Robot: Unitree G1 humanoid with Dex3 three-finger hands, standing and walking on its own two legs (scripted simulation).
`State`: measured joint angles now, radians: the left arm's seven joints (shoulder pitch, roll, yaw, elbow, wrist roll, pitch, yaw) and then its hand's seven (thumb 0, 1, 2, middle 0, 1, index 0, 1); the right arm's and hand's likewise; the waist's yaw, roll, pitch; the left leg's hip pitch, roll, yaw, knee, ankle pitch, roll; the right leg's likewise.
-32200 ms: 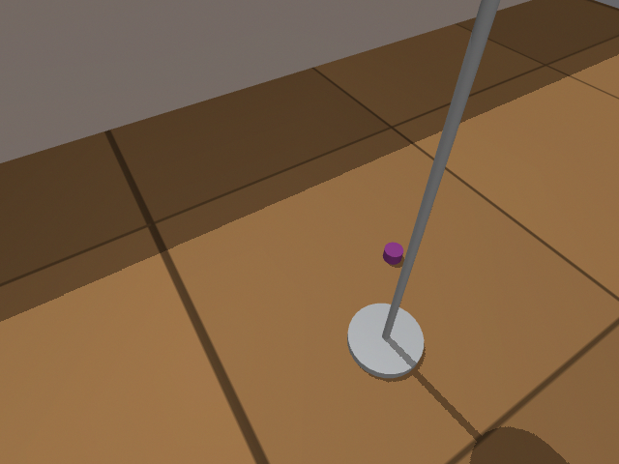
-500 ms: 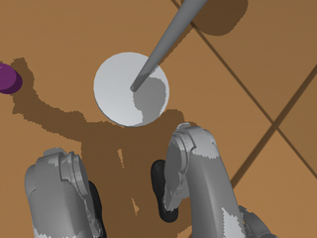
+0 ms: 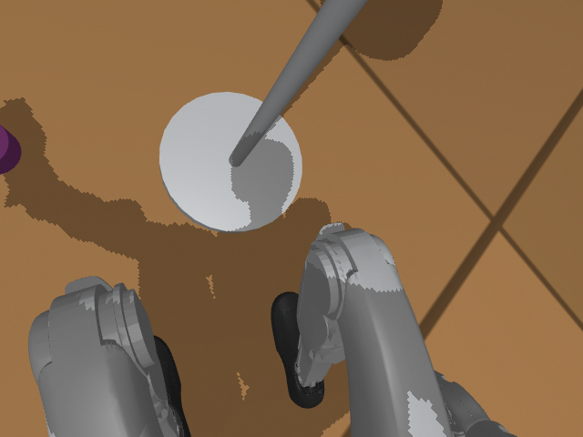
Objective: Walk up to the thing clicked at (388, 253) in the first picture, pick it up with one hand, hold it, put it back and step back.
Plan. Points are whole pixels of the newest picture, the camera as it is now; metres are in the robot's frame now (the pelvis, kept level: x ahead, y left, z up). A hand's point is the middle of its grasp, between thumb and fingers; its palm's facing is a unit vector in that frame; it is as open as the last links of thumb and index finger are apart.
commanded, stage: rise first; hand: left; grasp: from above
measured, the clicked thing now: out of the picture +0.51 +0.35 -0.29
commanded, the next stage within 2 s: none
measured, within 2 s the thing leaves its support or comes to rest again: neither
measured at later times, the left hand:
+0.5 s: hand out of the picture +0.46 +0.37 -0.18, palm faces -0.47 -0.11 -0.88, open 14.2 cm
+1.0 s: hand out of the picture +0.46 +0.38 -0.18, palm faces -0.47 -0.11 -0.88, open 14.2 cm
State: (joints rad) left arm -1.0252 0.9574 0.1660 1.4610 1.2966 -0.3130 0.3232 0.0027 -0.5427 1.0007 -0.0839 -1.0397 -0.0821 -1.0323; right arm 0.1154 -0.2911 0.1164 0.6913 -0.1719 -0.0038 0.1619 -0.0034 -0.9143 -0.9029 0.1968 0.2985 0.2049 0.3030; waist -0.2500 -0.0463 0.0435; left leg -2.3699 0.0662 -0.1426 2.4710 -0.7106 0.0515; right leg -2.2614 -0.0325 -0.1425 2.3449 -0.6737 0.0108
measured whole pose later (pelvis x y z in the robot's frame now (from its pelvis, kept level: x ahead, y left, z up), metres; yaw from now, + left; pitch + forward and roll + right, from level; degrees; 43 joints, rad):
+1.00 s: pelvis +0.00 +0.00 +0.00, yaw -1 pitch +32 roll -12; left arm -1.05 1.03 0.17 1.48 1.30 -0.32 0.29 0.00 -0.56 1.02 -0.09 -1.03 -0.08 -1.03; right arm 0.14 -0.30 0.17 0.66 -0.17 -0.01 0.17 0.00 -0.91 -0.90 0.20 0.30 0.21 0.30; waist -0.28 -0.06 0.07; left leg -2.37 0.06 -0.16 2.48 -0.70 0.05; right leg -2.25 -0.03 -0.16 2.34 -0.66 0.02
